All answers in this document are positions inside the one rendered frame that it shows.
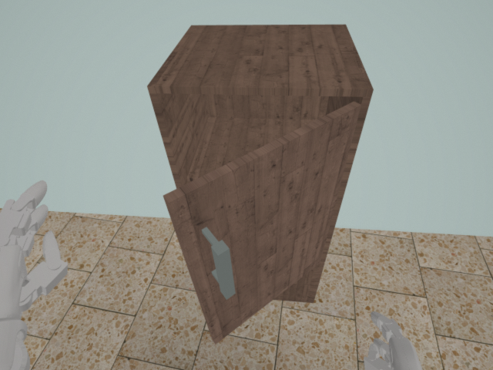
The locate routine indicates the robot right hand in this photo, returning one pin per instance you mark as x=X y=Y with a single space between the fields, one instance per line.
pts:
x=398 y=355

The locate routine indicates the cupboard door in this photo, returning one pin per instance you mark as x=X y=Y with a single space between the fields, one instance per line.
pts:
x=272 y=208

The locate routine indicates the handle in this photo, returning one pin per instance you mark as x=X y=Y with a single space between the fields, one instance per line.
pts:
x=223 y=272

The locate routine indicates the robot left forearm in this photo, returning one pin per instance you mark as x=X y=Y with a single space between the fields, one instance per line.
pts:
x=13 y=353

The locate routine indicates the robot left hand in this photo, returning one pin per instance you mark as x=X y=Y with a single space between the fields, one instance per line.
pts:
x=19 y=222

